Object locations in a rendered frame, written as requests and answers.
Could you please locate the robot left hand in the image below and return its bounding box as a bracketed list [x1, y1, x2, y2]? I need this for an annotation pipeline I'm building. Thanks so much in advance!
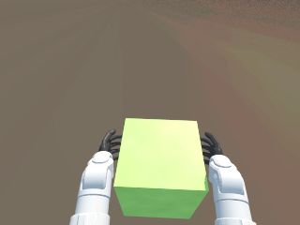
[98, 129, 123, 161]

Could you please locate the right robot forearm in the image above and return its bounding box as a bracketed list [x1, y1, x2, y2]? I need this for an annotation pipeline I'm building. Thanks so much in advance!
[208, 155, 257, 225]

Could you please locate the robot right hand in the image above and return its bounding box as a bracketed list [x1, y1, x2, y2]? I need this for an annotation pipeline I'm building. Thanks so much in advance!
[200, 132, 224, 165]

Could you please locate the carton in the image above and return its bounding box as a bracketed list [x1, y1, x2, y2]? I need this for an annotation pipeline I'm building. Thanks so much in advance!
[113, 118, 209, 219]

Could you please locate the left robot forearm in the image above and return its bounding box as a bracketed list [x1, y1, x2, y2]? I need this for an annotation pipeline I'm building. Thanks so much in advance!
[69, 151, 114, 225]

